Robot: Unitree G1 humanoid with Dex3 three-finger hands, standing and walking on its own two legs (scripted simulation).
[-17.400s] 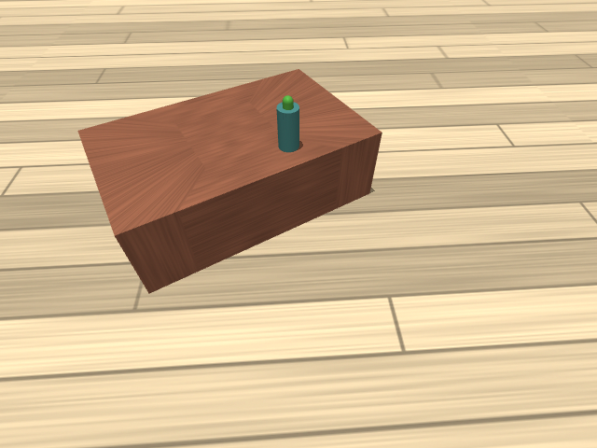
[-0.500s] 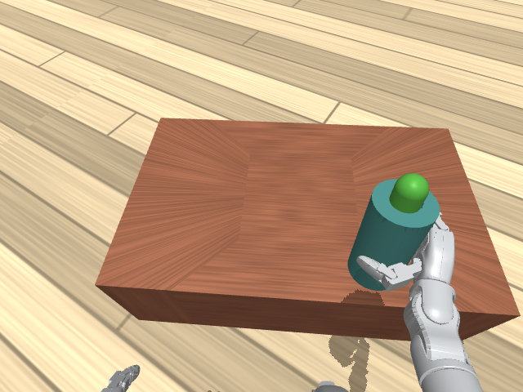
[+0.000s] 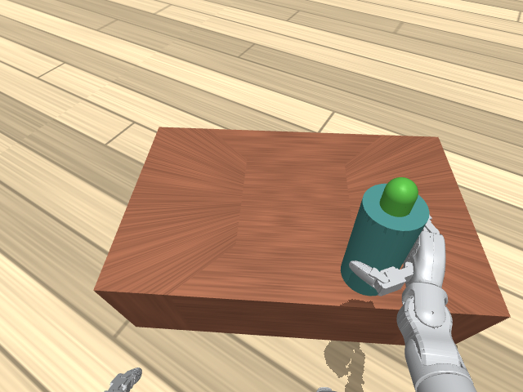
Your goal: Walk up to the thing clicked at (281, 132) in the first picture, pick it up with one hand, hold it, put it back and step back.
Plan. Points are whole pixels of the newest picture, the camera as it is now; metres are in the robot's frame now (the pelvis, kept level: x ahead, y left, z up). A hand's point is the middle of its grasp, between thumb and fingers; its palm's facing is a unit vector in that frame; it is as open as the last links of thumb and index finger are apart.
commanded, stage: hold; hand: right
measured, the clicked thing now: (382, 235) +0.34 -0.16 +0.06
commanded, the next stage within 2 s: crouch in 2.00 s
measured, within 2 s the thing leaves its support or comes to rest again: neither
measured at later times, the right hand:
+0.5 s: hand (379, 250) +0.33 -0.16 +0.03, palm faces +0.28 +0.96 -0.05, open 11.9 cm
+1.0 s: hand (381, 248) +0.33 -0.17 +0.03, palm faces +0.29 +0.96 -0.04, open 11.9 cm
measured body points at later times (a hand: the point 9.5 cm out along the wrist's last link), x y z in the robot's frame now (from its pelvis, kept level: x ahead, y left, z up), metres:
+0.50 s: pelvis +0.00 +0.01 +0.00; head +0.05 +0.01 +0.45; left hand +0.12 +0.25 -0.12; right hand +0.31 -0.21 +0.03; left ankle -0.02 +0.15 -0.71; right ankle +0.02 -0.13 -0.71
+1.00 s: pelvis +0.00 +0.01 +0.00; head +0.05 +0.01 +0.45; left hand +0.12 +0.26 -0.12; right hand +0.31 -0.22 +0.04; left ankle -0.02 +0.15 -0.71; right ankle +0.02 -0.13 -0.71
